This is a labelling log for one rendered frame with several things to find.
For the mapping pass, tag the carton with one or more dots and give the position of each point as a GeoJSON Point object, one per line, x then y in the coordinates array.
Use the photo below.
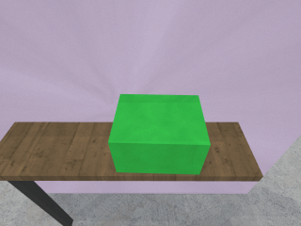
{"type": "Point", "coordinates": [159, 133]}

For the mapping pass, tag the table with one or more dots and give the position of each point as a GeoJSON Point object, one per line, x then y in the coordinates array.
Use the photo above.
{"type": "Point", "coordinates": [79, 151]}

